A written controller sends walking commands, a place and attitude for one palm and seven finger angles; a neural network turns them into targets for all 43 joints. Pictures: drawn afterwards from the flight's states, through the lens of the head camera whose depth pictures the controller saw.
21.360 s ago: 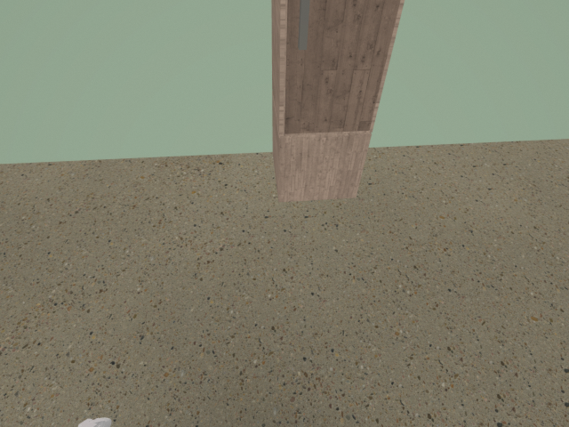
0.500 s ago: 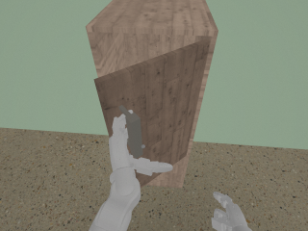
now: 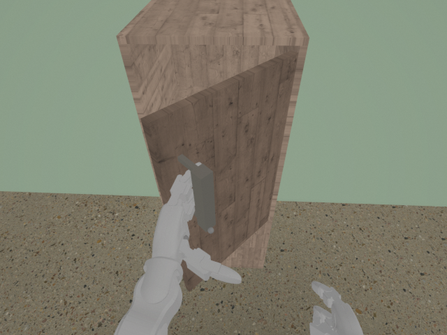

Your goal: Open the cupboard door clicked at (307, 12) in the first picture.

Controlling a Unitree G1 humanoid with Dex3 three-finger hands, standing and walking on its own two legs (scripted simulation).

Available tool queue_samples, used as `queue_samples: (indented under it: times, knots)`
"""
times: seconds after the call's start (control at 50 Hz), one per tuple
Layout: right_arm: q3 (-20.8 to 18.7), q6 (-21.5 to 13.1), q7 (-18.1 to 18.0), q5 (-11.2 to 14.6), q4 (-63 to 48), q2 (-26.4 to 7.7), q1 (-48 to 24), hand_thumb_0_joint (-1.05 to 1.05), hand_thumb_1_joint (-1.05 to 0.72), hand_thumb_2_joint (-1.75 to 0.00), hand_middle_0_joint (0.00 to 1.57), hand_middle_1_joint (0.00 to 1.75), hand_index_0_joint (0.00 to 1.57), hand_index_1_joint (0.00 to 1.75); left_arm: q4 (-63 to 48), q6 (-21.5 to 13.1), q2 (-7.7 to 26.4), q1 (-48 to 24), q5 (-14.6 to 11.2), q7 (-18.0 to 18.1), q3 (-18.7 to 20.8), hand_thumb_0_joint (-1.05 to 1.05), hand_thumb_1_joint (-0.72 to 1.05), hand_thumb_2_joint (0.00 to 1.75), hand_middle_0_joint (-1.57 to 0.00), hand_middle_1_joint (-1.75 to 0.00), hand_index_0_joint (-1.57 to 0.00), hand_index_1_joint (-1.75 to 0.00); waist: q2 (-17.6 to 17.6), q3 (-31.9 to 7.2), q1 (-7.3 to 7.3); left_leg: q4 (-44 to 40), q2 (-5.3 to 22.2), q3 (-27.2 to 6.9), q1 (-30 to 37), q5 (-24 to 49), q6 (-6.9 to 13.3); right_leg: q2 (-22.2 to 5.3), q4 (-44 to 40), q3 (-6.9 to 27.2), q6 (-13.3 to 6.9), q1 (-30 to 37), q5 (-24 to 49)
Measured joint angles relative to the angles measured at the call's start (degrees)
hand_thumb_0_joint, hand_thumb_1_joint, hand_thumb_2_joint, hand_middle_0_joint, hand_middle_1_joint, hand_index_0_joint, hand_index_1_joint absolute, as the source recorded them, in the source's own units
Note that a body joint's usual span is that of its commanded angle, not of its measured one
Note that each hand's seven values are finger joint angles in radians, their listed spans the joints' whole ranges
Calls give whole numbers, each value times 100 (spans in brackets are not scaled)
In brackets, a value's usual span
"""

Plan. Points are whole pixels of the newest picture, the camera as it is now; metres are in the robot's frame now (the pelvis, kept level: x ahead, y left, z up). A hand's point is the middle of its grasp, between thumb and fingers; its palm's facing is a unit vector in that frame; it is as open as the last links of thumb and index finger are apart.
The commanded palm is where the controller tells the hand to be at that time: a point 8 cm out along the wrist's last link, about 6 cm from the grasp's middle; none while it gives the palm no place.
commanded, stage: slide the hand sideways off the handle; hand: left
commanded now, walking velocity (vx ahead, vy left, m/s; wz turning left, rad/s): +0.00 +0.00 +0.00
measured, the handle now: (196, 193) +0.33 +0.08 +0.11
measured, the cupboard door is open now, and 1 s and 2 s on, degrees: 47 47 47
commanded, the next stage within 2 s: draw the hand back to the body in 0.78 s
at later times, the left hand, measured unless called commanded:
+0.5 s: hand (181, 251) +0.22 +0.08 +0.11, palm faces +0.02 -1.00 -0.03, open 16.3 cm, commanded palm +0.18 +0.14 +0.11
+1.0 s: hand (156, 269) +0.19 +0.12 +0.10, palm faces +0.01 -1.00 -0.06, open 16.3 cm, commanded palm +0.16 +0.18 +0.12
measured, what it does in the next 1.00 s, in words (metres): stands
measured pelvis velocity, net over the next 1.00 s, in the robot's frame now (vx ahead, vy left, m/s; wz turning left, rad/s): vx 0.03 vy -0.02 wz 0.03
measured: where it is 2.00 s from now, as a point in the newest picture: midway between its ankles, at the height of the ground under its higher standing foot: outside the picture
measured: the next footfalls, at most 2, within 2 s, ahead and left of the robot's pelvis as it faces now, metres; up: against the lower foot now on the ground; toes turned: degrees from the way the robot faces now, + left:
none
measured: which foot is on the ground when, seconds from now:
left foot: down 0.00-1.00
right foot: down 0.00-1.00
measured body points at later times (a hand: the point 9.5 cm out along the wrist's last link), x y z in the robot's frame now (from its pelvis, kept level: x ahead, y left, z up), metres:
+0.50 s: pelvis +0.03 -0.03 +0.00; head +0.02 -0.04 +0.45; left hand +0.21 +0.14 +0.11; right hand +0.23 -0.23 -0.07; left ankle +0.02 +0.11 -0.72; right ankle +0.03 -0.11 -0.72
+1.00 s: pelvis +0.03 -0.02 -0.02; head +0.03 -0.03 +0.43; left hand +0.18 +0.17 +0.11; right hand +0.23 -0.22 -0.08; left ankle +0.02 +0.11 -0.72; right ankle +0.03 -0.11 -0.72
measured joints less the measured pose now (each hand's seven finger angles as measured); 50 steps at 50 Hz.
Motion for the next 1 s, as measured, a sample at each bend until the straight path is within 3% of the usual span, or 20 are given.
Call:
queue_samples:
  times: [0.16, 0.32, 0.58, 0.8, 0.9, 1.0]
  knots:
    - [-12, -30, -54, -19, -111, -47, -75, 1, -90, -90, 20, 30, 20, 30, -458, 18, 196, 503, -83, -215, 115, -2, -50, 30, -13, -31, -14, -30, 30, 13, 23, -77, 91, -59, 95, -22, -78, 95, -122, -59, -74, 121, -11]
    - [-42, -220, -63, -37, -282, -99, -58, 1, -90, -90, 20, 30, 20, 30, -1034, -176, 398, 1362, -218, -518, 410, -2, -50, 30, -14, -30, -15, -30, 71, -45, 70, -58, 150, -134, 77, -111, -152, 155, -107, -132, -141, 121, -121]
    - [-95, -767, -173, -7, -332, -224, 210, 1, -90, -90, 20, 30, 20, 30, -1566, -609, 707, 2293, -611, -1247, 1029, -2, -50, 30, -14, -30, -15, -30, 121, -206, 112, 310, 183, -265, -289, -372, -216, 178, 226, -255, -195, -190, -406]
    - [-198, -1019, -238, 57, -276, -214, 376, 1, -90, -90, 20, 30, 20, 30, -1865, -878, 856, 3001, -953, -1663, 1505, -2, -50, 30, -15, -30, -15, -30, 116, -358, 114, 683, 185, -294, -636, -568, -211, 170, 561, -277, -184, -510, -586]
    - [-214, -1137, -267, 71, -300, -243, 357, 1, -90, -90, 20, 30, 20, 30, -1929, -994, 847, 3006, -997, -1745, 1447, -2, -50, 30, -14, -30, -15, -30, 154, -345, 125, 907, 169, -342, -818, -633, -185, 150, 713, -322, -163, -640, -631]
    - [-174, -1180, -313, 88, -303, -221, 319, 1, -90, -90, 20, 30, 20, 30, -1899, -872, 962, 2716, -941, -1684, 1468, -2, -50, 30, -15, -30, -15, -30, 173, -339, 147, 1010, 156, -332, -892, -651, -157, 135, 790, -311, -142, -705, -629]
